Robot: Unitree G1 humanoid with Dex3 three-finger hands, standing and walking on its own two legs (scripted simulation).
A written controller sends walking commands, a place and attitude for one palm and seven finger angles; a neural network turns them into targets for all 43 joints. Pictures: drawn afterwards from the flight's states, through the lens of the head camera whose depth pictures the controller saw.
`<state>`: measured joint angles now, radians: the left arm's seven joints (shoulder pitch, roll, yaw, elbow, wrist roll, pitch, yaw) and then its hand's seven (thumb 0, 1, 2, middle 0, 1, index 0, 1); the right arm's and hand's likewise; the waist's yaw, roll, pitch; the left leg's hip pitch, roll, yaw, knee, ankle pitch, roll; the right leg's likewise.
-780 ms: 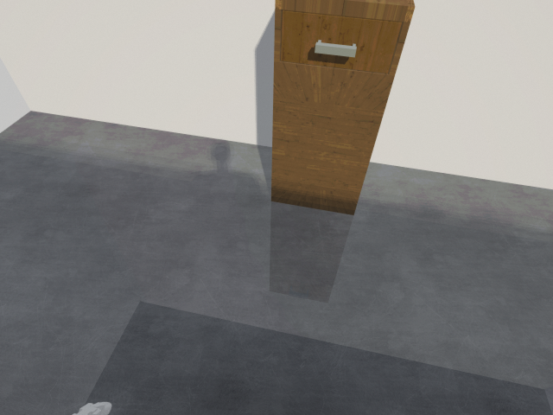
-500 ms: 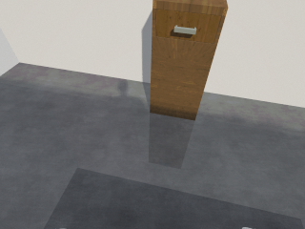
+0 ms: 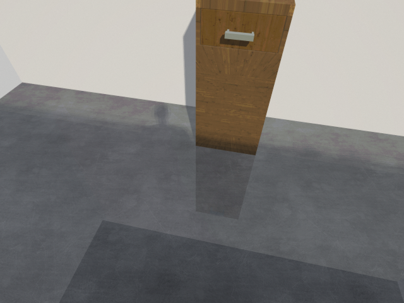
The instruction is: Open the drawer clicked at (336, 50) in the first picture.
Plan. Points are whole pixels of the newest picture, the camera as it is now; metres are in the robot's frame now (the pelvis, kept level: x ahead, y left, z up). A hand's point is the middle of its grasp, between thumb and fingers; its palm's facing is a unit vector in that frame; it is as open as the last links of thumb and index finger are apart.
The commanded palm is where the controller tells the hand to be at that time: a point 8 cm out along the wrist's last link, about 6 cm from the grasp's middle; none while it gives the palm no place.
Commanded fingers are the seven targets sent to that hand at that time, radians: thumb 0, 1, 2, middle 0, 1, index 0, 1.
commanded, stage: stand and wait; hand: left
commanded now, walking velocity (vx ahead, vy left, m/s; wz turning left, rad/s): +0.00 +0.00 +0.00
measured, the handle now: (239, 34) +1.20 -0.11 +0.03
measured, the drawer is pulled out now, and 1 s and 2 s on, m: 0.00 0.00 0.00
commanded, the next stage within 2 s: look at it before walking up in 0.04 s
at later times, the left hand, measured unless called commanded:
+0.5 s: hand out of the picture +0.08 +0.24 -0.16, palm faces -0.04 -0.94 -0.32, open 7.4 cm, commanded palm none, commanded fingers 0.00 0.90 0.90 -0.20 -0.30 -0.20 -0.30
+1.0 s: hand out of the picture +0.07 +0.21 -0.17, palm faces -0.09 -0.96 -0.25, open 7.4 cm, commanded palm none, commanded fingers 0.00 0.90 0.90 -0.20 -0.30 -0.20 -0.30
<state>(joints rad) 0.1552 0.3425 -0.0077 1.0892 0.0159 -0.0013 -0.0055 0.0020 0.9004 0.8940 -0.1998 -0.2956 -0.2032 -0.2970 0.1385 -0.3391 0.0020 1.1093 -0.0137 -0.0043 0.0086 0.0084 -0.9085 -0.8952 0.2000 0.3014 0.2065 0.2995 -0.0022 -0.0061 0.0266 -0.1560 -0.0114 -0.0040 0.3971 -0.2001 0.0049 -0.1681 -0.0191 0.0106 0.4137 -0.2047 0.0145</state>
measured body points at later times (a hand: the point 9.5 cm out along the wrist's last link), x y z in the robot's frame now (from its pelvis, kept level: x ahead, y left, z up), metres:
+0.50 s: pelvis +0.01 -0.01 +0.00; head +0.01 +0.00 +0.45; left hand +0.08 +0.29 -0.13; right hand +0.08 -0.30 -0.13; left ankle +0.01 +0.12 -0.74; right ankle +0.01 -0.13 -0.74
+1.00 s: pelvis +0.04 -0.01 -0.01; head +0.03 -0.01 +0.44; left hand +0.08 +0.26 -0.15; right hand +0.07 -0.28 -0.15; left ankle +0.01 +0.12 -0.74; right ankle +0.01 -0.12 -0.73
